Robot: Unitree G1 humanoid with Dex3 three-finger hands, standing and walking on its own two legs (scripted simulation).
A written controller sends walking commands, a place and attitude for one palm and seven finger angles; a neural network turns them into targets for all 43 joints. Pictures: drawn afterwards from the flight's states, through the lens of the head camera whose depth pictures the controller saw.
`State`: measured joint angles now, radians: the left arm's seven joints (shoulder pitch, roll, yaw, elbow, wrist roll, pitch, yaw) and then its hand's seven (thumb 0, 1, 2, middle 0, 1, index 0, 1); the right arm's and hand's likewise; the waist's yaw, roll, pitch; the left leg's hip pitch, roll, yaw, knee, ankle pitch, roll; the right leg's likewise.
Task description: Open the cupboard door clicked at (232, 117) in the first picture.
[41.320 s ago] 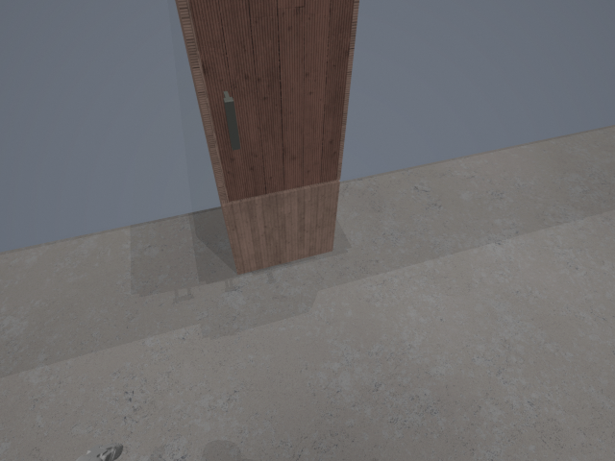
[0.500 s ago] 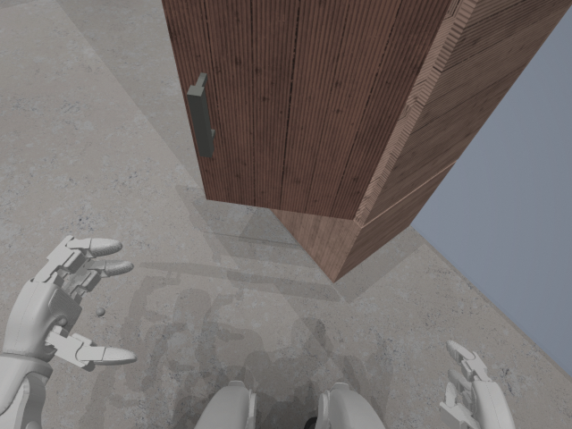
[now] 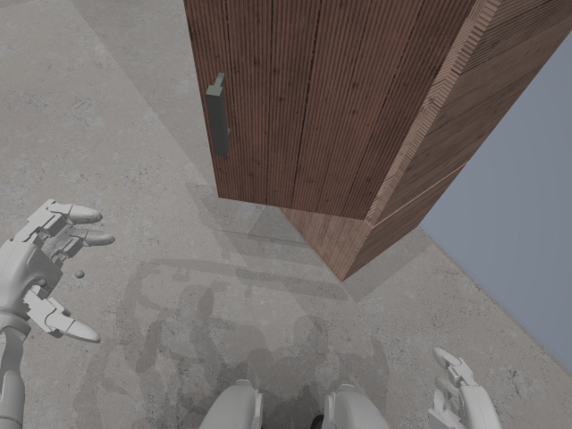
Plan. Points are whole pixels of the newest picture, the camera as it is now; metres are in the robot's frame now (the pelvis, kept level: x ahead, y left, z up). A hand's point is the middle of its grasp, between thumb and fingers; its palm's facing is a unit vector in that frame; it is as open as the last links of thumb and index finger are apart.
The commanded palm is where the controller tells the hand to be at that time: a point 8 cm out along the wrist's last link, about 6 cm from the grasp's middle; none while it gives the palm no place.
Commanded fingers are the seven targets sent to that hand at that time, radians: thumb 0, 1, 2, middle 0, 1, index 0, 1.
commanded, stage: raise the hand with hooked fingers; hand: left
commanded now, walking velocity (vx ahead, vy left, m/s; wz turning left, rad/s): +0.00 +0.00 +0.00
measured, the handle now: (221, 116) +0.59 +0.16 +0.03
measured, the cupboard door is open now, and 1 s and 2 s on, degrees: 45 45 45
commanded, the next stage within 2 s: move the hooked fingers beside the handle in 0.42 s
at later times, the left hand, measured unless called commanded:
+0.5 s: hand (103, 276) +0.28 +0.25 +0.04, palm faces -0.05 -1.00 -0.05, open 14.0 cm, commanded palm +0.26 +0.30 +0.05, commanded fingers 0.00 -0.50 0.30 -0.30 -1.20 -0.30 -1.20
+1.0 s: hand (125, 230) +0.35 +0.25 +0.04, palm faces -0.07 -1.00 -0.03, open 14.0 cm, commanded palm +0.34 +0.29 +0.04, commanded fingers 0.00 -0.50 0.30 -0.30 -1.20 -0.30 -1.20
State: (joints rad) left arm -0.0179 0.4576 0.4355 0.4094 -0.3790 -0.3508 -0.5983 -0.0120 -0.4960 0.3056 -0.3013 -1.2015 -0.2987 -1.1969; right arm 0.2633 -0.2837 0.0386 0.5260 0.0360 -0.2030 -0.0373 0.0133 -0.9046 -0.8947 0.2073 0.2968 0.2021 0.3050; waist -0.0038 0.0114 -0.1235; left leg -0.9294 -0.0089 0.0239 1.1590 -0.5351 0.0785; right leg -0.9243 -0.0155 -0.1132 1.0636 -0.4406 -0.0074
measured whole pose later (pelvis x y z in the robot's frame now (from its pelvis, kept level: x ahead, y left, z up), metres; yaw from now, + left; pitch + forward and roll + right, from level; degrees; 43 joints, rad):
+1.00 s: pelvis +0.00 -0.02 -0.01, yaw -1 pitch +19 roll -3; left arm -0.25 0.48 0.43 0.60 -0.33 -0.36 -0.56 -0.01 -0.50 0.30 -0.30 -1.20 -0.30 -1.20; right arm 0.28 -0.29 0.04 0.55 0.04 -0.16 -0.05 0.01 -0.91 -0.89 0.21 0.30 0.20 0.30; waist -0.04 0.01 -0.13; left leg -0.98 0.01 0.02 1.18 -0.54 0.06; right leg -0.98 0.01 -0.11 1.09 -0.45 -0.03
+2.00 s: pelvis +0.00 -0.01 -0.03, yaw -3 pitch +27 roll -5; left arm -0.92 0.72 0.49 1.20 -0.12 -0.41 -0.48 -0.01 -0.50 0.30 -0.30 -1.20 -0.30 -1.20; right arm 0.34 -0.30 0.08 0.60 0.00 0.04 -0.02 0.01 -0.91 -0.89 0.21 0.30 0.20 0.30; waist -0.19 0.02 -0.11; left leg -1.18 0.03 0.01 1.27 -0.56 0.07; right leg -1.18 0.02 -0.12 1.14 -0.44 -0.03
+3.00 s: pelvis +0.01 +0.00 -0.02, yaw -3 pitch +28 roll -7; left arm -0.96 0.73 0.48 1.20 -0.08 -0.39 -0.44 -0.01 -0.50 0.30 -0.30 -1.20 -0.30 -1.20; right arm 0.35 -0.28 0.09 0.58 -0.01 0.09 0.00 0.00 -0.91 -0.89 0.21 0.30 0.20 0.30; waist -0.21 0.02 -0.11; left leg -1.19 0.04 0.00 1.26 -0.57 0.07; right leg -1.17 0.03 -0.13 1.11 -0.44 -0.02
